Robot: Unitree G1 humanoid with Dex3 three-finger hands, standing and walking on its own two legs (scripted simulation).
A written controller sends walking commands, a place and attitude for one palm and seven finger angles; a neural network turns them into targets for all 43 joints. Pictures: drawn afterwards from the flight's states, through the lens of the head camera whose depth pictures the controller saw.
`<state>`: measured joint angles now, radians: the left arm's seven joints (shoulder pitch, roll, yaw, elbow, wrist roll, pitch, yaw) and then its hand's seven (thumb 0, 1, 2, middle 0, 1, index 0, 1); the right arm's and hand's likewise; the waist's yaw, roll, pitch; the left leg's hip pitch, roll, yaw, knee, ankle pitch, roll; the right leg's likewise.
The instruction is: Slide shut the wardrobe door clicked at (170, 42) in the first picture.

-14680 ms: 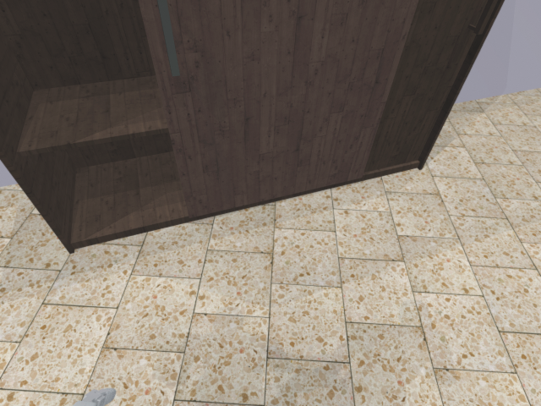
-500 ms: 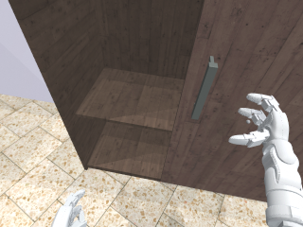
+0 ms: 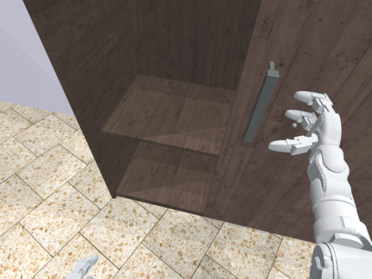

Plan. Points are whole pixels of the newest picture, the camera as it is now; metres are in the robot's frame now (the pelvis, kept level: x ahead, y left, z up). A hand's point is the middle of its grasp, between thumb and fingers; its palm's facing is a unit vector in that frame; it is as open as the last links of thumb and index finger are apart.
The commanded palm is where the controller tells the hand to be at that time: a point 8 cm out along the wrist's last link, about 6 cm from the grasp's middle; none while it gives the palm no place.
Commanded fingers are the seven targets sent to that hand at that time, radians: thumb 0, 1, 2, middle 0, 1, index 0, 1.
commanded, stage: move the hooked fingers beside the handle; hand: right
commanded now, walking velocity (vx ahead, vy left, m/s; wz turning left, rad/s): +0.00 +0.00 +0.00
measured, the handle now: (258, 105) +0.51 -0.12 +0.11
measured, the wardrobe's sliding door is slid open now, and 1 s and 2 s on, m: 0.51 0.51 0.51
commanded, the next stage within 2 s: feel for the door with the fingertips in 1.02 s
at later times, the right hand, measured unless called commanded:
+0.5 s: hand (290, 126) +0.43 -0.18 +0.12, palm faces +0.16 +0.99 -0.02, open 14.0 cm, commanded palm +0.40 -0.22 +0.12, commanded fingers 0.00 0.50 -0.30 0.30 1.20 0.30 1.20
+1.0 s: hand (288, 122) +0.44 -0.17 +0.13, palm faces +0.15 +0.99 -0.01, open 14.0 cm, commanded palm +0.40 -0.22 +0.12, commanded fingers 0.00 0.50 -0.30 0.30 1.20 0.30 1.20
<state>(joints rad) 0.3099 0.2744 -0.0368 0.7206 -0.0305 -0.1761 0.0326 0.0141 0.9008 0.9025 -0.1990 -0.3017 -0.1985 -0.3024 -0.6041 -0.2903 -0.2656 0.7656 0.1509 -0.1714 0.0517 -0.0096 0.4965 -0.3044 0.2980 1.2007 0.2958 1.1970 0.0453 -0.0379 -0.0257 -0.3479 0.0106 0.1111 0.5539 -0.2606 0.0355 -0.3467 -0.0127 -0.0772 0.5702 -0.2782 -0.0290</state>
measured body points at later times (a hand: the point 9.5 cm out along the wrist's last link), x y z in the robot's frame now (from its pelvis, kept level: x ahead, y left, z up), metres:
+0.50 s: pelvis +0.01 -0.01 +0.00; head +0.02 +0.01 +0.45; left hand +0.08 +0.25 -0.12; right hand +0.42 -0.23 +0.13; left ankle +0.02 +0.10 -0.73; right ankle +0.01 -0.10 -0.73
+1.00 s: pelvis +0.01 -0.01 +0.00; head +0.02 +0.01 +0.45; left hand +0.09 +0.25 -0.12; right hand +0.42 -0.23 +0.13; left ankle +0.02 +0.10 -0.73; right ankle +0.01 -0.10 -0.73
